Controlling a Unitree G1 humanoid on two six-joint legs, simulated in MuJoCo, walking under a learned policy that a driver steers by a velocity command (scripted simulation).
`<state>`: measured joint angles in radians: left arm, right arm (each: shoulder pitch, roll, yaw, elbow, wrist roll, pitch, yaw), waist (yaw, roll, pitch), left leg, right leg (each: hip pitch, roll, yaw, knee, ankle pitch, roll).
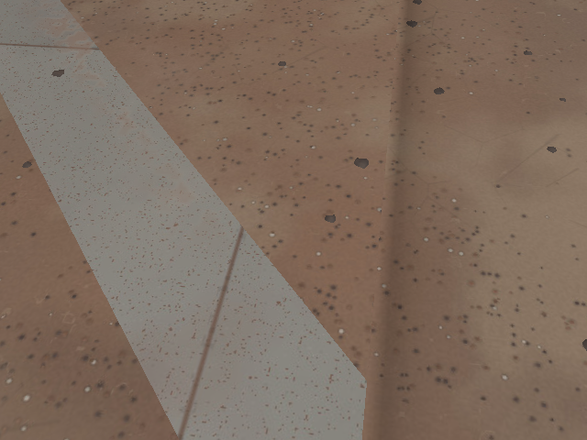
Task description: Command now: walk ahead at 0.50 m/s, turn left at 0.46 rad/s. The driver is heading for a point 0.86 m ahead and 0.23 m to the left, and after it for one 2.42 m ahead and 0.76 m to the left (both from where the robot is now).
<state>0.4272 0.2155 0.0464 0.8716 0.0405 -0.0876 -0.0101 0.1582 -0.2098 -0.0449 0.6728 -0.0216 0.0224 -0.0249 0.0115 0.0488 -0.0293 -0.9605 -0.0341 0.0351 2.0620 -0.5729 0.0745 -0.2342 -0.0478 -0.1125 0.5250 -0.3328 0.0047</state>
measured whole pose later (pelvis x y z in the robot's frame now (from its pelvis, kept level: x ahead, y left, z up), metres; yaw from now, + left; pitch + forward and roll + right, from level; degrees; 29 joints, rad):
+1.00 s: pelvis +0.54 +0.16 +0.13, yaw +30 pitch +2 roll -2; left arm 0.39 0.25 0.06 0.78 -0.01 -0.09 -0.02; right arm 0.09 -0.29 -0.03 0.63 -0.01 -0.08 0.01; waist 0.08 0.04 0.01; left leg -0.66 0.07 -0.07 1.00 -0.25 0.00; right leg -0.16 0.07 0.01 0.29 -0.16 -0.06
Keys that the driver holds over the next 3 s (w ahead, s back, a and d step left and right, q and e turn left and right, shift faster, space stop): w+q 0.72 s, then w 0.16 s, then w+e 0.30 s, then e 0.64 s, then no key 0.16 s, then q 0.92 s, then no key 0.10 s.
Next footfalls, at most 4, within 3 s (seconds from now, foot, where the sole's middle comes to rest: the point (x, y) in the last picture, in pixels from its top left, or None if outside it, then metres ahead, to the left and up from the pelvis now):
0.20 left None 0.26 0.12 -0.65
0.74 right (285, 371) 0.62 0.09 -0.65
1.20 left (142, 342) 0.69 0.42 -0.65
1.64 right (241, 277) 0.87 0.20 -0.65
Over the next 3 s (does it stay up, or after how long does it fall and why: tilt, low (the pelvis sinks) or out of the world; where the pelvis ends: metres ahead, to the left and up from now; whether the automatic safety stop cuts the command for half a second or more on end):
stays up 0.74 0.36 0.13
